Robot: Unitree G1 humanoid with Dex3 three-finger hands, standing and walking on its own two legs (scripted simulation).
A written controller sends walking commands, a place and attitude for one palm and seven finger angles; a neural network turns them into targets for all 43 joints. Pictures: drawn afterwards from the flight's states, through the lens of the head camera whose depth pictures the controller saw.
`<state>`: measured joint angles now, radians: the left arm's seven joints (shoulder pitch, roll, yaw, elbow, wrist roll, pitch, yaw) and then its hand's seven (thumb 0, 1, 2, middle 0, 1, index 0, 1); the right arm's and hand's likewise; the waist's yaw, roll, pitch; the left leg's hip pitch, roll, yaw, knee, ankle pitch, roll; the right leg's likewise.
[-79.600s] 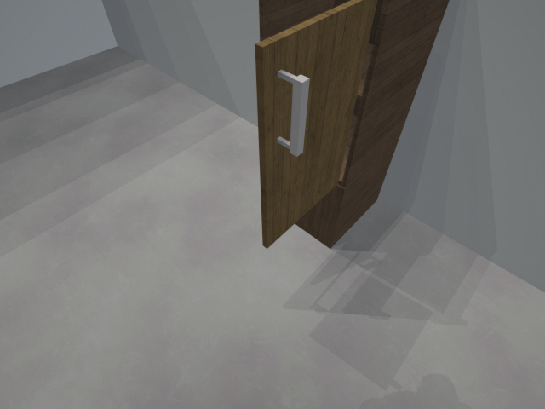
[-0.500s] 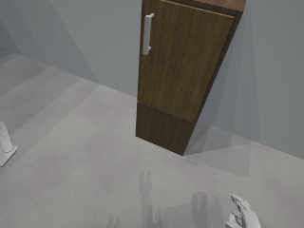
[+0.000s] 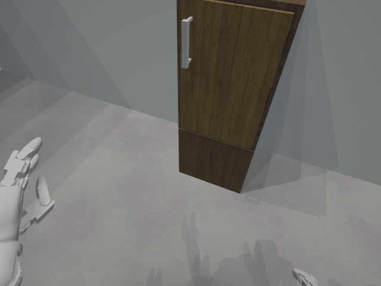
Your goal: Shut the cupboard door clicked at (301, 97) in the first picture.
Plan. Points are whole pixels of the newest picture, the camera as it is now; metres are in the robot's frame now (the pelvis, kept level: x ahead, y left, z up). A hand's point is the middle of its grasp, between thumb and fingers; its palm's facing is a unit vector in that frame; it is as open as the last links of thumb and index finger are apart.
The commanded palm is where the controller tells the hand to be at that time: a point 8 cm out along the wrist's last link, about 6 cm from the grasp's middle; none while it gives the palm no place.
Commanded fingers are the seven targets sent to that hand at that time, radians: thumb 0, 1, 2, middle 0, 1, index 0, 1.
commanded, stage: let the arm hang, fingers relaxed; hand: left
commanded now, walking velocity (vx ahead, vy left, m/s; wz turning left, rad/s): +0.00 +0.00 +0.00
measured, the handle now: (187, 43) +0.88 +0.06 +0.12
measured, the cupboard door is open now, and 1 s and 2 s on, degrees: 0 0 0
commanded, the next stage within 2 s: look to check the result in 1.04 s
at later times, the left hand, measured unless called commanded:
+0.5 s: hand out of the picture -0.02 +0.20 -0.15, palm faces +0.02 -0.97 -0.25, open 7.2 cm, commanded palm none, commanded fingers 0.00 0.90 0.90 -0.20 -0.30 -0.20 -0.30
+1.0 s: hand out of the picture -0.02 +0.16 -0.16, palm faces +0.01 -0.99 -0.16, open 7.4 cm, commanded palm none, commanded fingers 0.00 0.90 0.90 -0.20 -0.30 -0.20 -0.30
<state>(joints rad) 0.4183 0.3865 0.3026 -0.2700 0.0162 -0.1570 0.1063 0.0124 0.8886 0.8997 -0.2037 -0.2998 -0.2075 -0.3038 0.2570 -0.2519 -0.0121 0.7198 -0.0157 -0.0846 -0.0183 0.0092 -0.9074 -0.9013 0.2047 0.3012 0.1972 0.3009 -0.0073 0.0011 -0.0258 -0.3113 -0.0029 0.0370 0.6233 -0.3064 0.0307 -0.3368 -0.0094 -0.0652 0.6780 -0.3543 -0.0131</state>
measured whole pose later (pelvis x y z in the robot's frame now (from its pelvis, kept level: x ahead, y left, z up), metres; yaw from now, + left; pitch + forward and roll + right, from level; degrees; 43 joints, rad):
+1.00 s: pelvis -0.02 +0.00 +0.02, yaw -1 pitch -2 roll +0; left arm 0.29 0.13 0.00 1.14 0.02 0.00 0.03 0.01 0.91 0.90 -0.20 -0.30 -0.20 -0.30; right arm 0.32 -0.14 0.00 1.13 -0.01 0.01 -0.03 0.00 -0.91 -0.90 0.20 0.30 0.19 0.30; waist -0.01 -0.01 0.02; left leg -0.18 -0.01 0.05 0.39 -0.17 0.03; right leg -0.18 0.00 0.01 0.41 -0.19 0.00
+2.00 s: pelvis +0.00 -0.01 +0.02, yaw -1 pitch -2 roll +0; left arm 0.20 0.24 0.01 1.14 0.02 -0.02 0.01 0.01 0.90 0.90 -0.20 -0.30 -0.20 -0.30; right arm 0.21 -0.24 -0.01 1.13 -0.01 0.00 -0.02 0.00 -0.91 -0.90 0.20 0.30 0.20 0.30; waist -0.01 0.01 0.04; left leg -0.13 0.01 0.04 0.34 -0.18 0.01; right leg -0.12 0.02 0.01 0.34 -0.19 -0.02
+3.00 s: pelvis +0.02 -0.01 +0.02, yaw -1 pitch -2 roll +0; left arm 0.20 0.25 0.01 1.15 0.01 -0.02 0.02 0.01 0.90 0.90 -0.20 -0.30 -0.20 -0.30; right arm 0.19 -0.24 0.00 1.14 -0.01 0.00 -0.02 0.00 -0.91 -0.90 0.20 0.30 0.20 0.30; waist -0.01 0.00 0.04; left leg -0.09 0.01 0.04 0.31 -0.19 0.00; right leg -0.08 0.02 0.00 0.30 -0.20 -0.02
